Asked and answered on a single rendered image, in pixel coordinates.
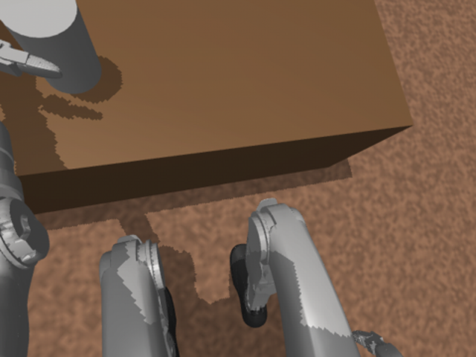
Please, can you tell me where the left robot foot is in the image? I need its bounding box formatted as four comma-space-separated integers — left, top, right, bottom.
164, 287, 180, 357

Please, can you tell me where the right robot foot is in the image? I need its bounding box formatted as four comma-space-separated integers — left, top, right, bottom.
230, 244, 267, 328

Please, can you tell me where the right robot hand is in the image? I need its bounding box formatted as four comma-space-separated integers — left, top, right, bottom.
352, 330, 403, 357

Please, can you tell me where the left robot hand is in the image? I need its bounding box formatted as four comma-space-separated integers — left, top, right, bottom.
0, 39, 62, 79

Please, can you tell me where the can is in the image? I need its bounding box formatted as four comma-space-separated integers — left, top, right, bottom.
0, 0, 102, 94

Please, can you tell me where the left robot arm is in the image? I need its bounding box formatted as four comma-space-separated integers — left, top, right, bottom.
0, 121, 50, 357

